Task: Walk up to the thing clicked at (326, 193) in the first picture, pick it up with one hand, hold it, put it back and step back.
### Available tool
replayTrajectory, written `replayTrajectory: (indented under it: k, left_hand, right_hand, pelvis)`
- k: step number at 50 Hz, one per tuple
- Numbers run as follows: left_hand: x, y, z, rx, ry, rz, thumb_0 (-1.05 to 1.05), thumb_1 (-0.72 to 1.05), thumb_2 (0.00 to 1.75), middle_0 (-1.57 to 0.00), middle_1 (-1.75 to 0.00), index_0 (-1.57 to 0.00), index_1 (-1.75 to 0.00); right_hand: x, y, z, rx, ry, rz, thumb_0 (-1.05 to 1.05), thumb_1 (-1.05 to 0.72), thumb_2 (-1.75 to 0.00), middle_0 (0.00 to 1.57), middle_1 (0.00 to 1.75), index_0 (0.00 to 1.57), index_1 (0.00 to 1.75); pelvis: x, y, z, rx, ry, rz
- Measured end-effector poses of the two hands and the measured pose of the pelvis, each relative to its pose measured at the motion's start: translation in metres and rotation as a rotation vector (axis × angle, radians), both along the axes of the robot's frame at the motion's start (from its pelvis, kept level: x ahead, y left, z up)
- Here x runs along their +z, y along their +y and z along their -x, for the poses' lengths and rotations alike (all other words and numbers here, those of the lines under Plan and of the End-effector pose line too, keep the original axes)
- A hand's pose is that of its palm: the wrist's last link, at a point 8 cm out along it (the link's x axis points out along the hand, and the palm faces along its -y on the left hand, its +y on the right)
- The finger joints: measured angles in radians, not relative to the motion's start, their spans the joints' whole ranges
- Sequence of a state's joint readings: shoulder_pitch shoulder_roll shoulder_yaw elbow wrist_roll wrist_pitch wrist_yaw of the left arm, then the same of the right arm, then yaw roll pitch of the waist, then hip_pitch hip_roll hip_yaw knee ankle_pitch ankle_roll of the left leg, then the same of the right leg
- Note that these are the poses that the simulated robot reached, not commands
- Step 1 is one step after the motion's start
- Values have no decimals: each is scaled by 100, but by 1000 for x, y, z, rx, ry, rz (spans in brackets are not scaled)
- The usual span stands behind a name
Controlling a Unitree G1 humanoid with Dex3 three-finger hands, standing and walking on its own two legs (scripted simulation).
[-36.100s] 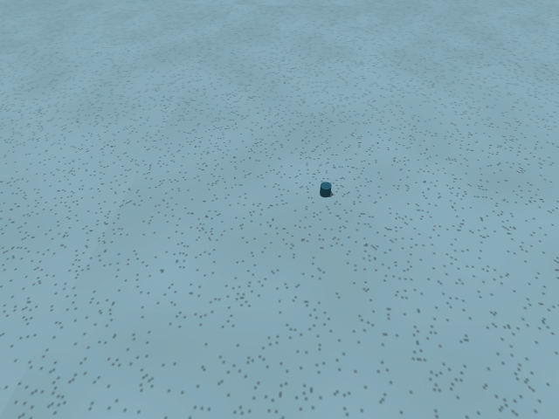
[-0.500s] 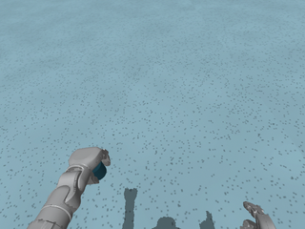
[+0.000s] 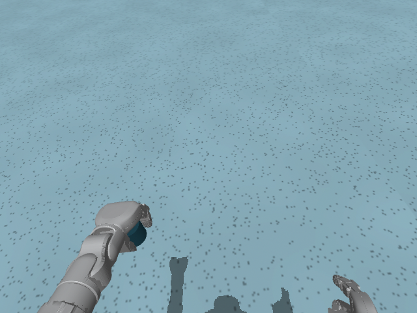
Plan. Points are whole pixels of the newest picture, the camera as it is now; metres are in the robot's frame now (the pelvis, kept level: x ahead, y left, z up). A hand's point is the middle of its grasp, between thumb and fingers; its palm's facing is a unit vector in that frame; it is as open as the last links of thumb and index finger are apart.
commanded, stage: hold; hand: left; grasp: from above
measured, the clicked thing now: (131, 230) +0.31 +0.22 -0.06
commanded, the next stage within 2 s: crouch in 0.10 s
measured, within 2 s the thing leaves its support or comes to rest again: neither
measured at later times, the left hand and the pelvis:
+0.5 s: hand (130, 243) +0.29 +0.22 -0.07, palm faces -0.45 -0.05 -0.89, open 7.4 cm; pelvis +0.00 +0.00 -0.01, yaw +1 degrees
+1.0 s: hand (154, 255) +0.35 +0.24 -0.31, palm faces -0.41 +0.03 -0.91, open 7.5 cm; pelvis -0.07 +0.01 -0.20, yaw +0 degrees
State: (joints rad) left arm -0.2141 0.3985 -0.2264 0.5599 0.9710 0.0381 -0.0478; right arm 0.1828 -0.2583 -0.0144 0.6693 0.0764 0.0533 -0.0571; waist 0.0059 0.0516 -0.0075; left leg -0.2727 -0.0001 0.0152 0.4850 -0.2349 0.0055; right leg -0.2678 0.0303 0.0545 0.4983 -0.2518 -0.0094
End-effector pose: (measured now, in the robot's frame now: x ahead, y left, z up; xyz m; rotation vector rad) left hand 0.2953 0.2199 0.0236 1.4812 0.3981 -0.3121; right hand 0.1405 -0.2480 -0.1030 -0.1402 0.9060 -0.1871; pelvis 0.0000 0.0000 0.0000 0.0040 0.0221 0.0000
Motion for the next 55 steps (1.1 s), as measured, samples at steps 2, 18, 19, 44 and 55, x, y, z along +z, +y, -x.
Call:
replayTrajectory:
  k: [2,18,19,44,55]
  left_hand:
    - [1,1,-1,-1,-2,-1,1,34,34,-73,-62,-83,-54]
    - [-4,3,-4,-10,9,0,1,34,35,-74,-61,-83,-54]
    - [-7,3,-4,-12,8,1,1,34,35,-74,-61,-84,-54]
    - [-224,11,-47,-45,-43,-104,-1,32,38,-74,-61,-84,-55]
    - [-324,18,-68,8,-5,-99,-1,31,41,-73,-62,-83,-57]
  right_hand:
    - [0,0,0,-1,4,0,1,-91,-90,20,30,20,30]
    - [-1,2,-3,-13,14,-6,1,-91,-90,20,30,20,30]
    - [-1,2,-3,-12,16,-5,1,-91,-90,20,30,20,30]
    - [-152,-32,128,-53,327,153,1,-91,-90,20,30,20,30]
    - [-248,-8,188,-78,448,108,1,-91,-90,20,30,20,30]
  pelvis:
    - [0,0,-1,0,0,0]
    - [1,2,-6,0,9,0]
    - [0,2,-5,0,11,-1]
    - [-151,7,54,19,433,42]
    - [-238,13,78,8,551,56]
